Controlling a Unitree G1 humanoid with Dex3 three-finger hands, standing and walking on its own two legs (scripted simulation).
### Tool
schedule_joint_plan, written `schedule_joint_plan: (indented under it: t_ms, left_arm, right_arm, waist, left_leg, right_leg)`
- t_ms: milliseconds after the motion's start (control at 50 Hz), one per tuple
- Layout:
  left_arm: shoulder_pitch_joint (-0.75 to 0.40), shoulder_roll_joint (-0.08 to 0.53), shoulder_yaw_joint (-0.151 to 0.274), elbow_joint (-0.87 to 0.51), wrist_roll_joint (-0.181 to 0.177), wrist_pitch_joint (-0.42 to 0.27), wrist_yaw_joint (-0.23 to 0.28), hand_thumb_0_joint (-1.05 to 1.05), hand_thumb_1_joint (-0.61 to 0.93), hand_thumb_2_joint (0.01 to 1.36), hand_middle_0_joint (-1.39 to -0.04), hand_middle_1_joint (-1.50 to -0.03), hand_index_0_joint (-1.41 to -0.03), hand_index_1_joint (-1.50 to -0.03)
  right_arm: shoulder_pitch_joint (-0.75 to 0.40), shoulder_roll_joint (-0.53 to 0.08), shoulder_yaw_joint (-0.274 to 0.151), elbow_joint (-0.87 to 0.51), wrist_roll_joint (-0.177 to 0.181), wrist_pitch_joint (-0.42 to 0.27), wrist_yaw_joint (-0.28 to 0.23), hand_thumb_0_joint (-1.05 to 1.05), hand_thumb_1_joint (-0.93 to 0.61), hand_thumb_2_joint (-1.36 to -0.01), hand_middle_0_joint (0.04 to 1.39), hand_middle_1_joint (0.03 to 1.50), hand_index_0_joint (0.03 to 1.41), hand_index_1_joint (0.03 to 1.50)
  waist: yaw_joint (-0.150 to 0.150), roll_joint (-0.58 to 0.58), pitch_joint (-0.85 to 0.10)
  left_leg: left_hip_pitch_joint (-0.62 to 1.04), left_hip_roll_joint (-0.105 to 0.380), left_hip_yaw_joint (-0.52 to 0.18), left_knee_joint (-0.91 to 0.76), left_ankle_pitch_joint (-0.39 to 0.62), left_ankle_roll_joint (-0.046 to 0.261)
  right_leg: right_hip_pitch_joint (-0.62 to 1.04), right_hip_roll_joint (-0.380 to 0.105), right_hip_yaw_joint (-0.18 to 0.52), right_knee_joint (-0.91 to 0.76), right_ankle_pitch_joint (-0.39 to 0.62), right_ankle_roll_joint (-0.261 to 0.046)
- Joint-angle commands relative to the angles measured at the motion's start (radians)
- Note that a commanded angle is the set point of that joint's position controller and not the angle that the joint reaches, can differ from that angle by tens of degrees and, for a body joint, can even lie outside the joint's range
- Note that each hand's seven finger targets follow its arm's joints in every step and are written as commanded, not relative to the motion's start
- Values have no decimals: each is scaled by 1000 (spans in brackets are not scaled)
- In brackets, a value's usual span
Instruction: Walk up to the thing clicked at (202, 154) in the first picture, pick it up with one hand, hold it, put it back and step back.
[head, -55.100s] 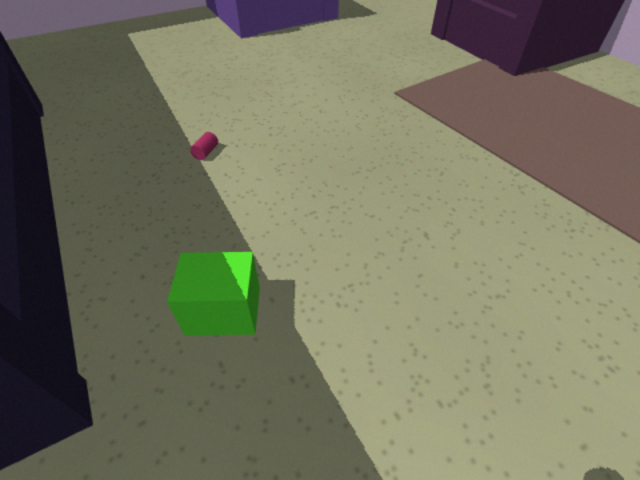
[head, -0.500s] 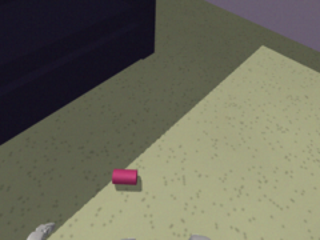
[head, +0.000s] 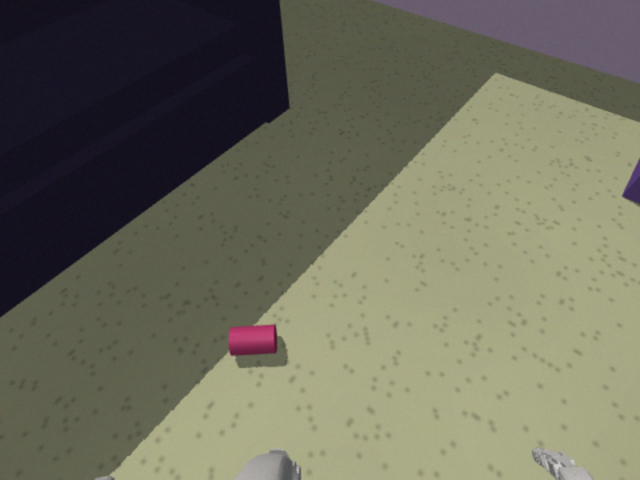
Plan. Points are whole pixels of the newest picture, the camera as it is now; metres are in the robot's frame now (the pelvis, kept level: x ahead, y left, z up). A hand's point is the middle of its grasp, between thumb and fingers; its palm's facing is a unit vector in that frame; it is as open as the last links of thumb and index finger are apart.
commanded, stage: step back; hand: left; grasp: from above
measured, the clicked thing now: (253, 339) +0.58 +0.24 -0.71
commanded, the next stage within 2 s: none
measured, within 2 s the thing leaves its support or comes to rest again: neither
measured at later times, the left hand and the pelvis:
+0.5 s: hand out of the picture -0.04 +0.28 -0.14, palm faces +0.05 -0.93 -0.37, open 7.4 cm; pelvis -0.14 +0.01 +0.01, yaw +2 degrees
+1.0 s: hand out of the picture -0.21 +0.26 -0.14, palm faces +0.07 -0.90 -0.43, open 7.4 cm; pelvis -0.32 -0.03 -0.01, yaw +6 degrees
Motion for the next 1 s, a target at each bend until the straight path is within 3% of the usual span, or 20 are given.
schedule_joint_plan:
  t_ms: [0,160,220,240,260,280,300,360,440,520,620,640,660,680,740,840,880,940,960,980]
  left_arm:
    - [-101,247,71,-130,-9,-36,37,0,900,900,-200,-300,-200,-300]
    - [0,239,64,-156,3,-18,46,0,900,900,-200,-300,-200,-300]
    - [-67,261,59,-175,-15,-3,36,0,900,900,-200,-300,-200,-300]
    - [-61,241,51,-179,-17,3,32,0,900,900,-200,-300,-200,-300]
    - [-30,200,44,-186,-22,5,28,0,900,900,-200,-300,-200,-300]
    - [-69,203,52,-194,-28,3,36,0,900,900,-200,-300,-200,-300]
    - [-119,226,68,-179,-14,4,46,0,900,900,-200,-300,-200,-300]
    - [-20,201,67,-125,-34,10,40,0,900,900,-200,-300,-200,-300]
    - [19,200,73,-120,-17,4,29,0,900,900,-200,-300,-200,-300]
    - [21,190,63,-125,-18,0,21,0,900,900,-200,-300,-200,-300]
    - [191,199,71,-29,-6,-16,13,0,900,900,-200,-300,-200,-300]
    - [175,261,89,-42,11,-22,12,0,900,900,-200,-300,-200,-300]
    - [116,385,117,-83,8,-16,11,0,900,900,-200,-300,-200,-300]
    - [41,410,117,-119,10,-21,18,0,900,900,-200,-300,-200,-300]
    - [-129,275,78,-142,8,-28,33,0,900,900,-200,-300,-200,-300]
    - [-10,262,74,-147,15,-22,49,0,900,900,-200,-300,-200,-300]
    - [-2,271,72,-149,7,-15,53,0,900,900,-200,-300,-200,-300]
    - [-21,256,54,-154,-16,3,42,0,900,900,-200,-300,-200,-300]
    - [2,217,41,-161,-17,8,39,0,900,900,-200,-300,-200,-300]
    - [-7,184,32,-172,-26,7,37,0,900,900,-200,-300,-200,-300]
  right_arm:
    - [60,-190,-57,-61,13,-28,-19,0,-900,-900,200,300,200,300]
    - [76,-181,-44,-89,-2,-42,-21,0,-900,-900,200,300,200,300]
    - [181,-174,-59,-47,-13,-52,-13,0,-900,-900,200,300,200,300]
    - [190,-208,-72,-43,-19,-57,-12,0,-900,-900,200,300,200,300]
    - [168,-268,-86,-62,-36,-62,-13,0,-900,-900,200,300,200,300]
    - [100,-377,-101,-89,-25,-61,-3,0,-900,-900,200,300,200,300]
    - [112,-376,-103,-89,-32,-65,-6,0,-900,-900,200,300,200,300]
    - [0,-270,-69,-100,-30,-65,-20,0,-900,-900,200,300,200,300]
    - [43,-239,-68,-116,-29,-62,-26,0,-900,-900,200,300,200,300]
    - [79,-269,-82,-120,-28,-55,-26,0,-900,-900,200,300,200,300]
    - [24,-270,-73,-138,-14,-21,-16,0,-900,-900,200,300,200,300]
    - [37,-214,-58,-147,-6,-19,-12,0,-900,-900,200,300,200,300]
    - [-24,-178,-57,-175,1,-24,-24,0,-900,-900,200,300,200,300]
    - [-37,-218,-73,-166,-3,-20,-33,0,-900,-900,200,300,200,300]
    - [83,-208,-63,-93,7,-24,-29,0,-900,-900,200,300,200,300]
    - [63,-194,-51,-110,-7,-33,-24,0,-900,-900,200,300,200,300]
    - [81,-186,-51,-107,-14,-36,-20,0,-900,-900,200,300,200,300]
    - [177,-183,-61,-54,-16,-49,-15,0,-900,-900,200,300,200,300]
    - [163,-228,-75,-62,-31,-52,-18,0,-900,-900,200,300,200,300]
    - [110,-337,-95,-83,-29,-49,-13,0,-900,-900,200,300,200,300]
  waist:
    - [-19,-122,-122]
    - [54,-200,-212]
    - [-14,-198,-245]
    - [-16,-123,-242]
    - [-4,38,-245]
    - [-24,215,-220]
    - [-62,160,-193]
    - [28,78,-156]
    - [-8,92,-186]
    - [-33,148,-225]
    - [31,143,-275]
    - [24,-27,-230]
    - [71,-305,-178]
    - [70,-295,-109]
    - [-46,-162,-77]
    - [44,-201,-157]
    - [42,-232,-183]
    - [7,-170,-251]
    - [21,-79,-258]
    - [27,144,-235]
  left_leg:
    - [-18,-97,-177,385,-87,-15]
    - [-5,-17,-51,-38,-92,-32]
    - [183,-6,24,-352,144,-2]
    - [251,37,-59,-387,251,17]
    - [310,222,-308,-442,342,85]
    - [210,412,-514,-496,484,243]
    - [109,445,-572,-496,511,306]
    - [154,300,-285,-431,575,209]
    - [272,289,-248,-388,564,242]
    - [349,303,-247,-374,495,243]
    - [104,198,-155,-274,269,110]
    - [-90,97,-128,-144,93,46]
    - [-143,-75,-71,100,-148,-14]
    - [-91,-31,-170,297,-180,-29]
    - [-49,-95,-164,403,-30,-20]
    - [-64,-40,-84,148,-99,-37]
    - [-13,2,-51,-43,-99,-23]
    - [192,3,14,-421,219,1]
    - [283,123,-163,-435,336,46]
    - [294,337,-430,-454,456,175]
  right_leg:
    - [-59,-301,278,-279,538,-220]
    - [218,-280,193,-158,616,-180]
    - [118,-254,164,-81,508,-133]
    - [15,-212,145,-44,372,-78]
    - [-135,-108,94,86,152,-25]
    - [-199,55,16,279,-240,15]
    - [-171,59,154,463,-315,16]
    - [-237,71,192,637,-154,3]
    - [-243,45,127,538,-149,60]
    - [-190,2,82,259,-152,63]
    - [147,-16,-19,-257,79,1]
    - [179,-144,221,-287,-15,-43]
    - [-25,-392,492,-375,19,-202]
    - [-201,-493,596,-420,56,-287]
    - [-187,-266,204,-273,307,-157]
    - [89,-292,195,-186,475,-176]
    - [142,-308,212,-151,521,-163]
    - [112,-239,138,1,499,-98]
    - [-37,-187,118,65,344,-47]
    - [-219,-15,-8,222,3,9]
